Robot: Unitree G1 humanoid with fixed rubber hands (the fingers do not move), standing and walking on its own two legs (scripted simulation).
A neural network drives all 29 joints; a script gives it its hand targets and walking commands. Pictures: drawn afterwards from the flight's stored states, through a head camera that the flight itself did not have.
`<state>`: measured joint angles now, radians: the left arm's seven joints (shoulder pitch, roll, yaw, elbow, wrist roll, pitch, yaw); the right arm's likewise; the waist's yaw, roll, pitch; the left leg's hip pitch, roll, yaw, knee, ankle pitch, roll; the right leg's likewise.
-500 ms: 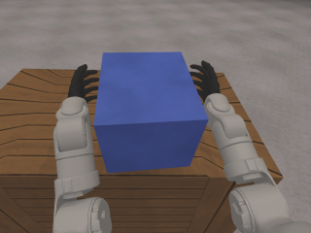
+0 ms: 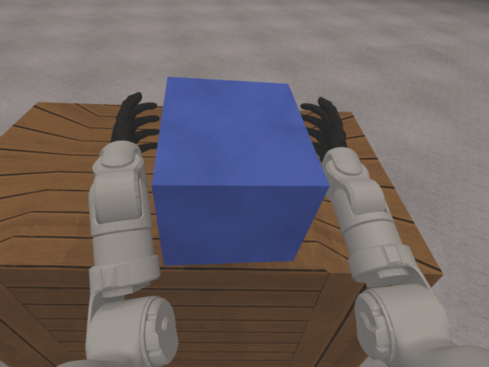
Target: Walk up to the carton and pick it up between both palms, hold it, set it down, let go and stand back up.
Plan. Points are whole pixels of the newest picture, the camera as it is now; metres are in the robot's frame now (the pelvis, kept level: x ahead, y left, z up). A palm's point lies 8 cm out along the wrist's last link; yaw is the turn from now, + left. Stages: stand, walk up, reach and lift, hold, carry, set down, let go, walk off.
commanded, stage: hold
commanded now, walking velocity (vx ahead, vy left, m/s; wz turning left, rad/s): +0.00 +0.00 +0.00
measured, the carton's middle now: (230, 168) +0.39 +0.01 +0.14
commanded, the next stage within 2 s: set down in 0.88 s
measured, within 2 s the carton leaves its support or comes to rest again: neither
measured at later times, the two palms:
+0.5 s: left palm (128, 150) +0.37 +0.16 +0.21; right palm (327, 147) +0.37 -0.15 +0.20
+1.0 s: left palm (127, 146) +0.36 +0.16 +0.22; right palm (332, 145) +0.37 -0.15 +0.21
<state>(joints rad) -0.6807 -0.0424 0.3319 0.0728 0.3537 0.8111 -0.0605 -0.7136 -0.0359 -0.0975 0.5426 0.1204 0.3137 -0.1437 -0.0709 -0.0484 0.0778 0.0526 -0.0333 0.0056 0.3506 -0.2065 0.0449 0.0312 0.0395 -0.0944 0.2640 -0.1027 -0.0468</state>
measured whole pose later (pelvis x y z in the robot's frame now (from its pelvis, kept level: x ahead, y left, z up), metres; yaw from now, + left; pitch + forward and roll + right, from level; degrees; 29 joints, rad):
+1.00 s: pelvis +0.00 +0.00 +0.00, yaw +1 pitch -11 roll -1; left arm -0.65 -0.03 0.30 0.06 0.31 0.76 -0.04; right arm -0.69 -0.05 -0.08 0.49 0.16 0.30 -0.17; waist -0.07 -0.05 0.07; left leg 0.04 -0.04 0.00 0.35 -0.20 0.04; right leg 0.02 0.04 -0.10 0.26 -0.11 -0.04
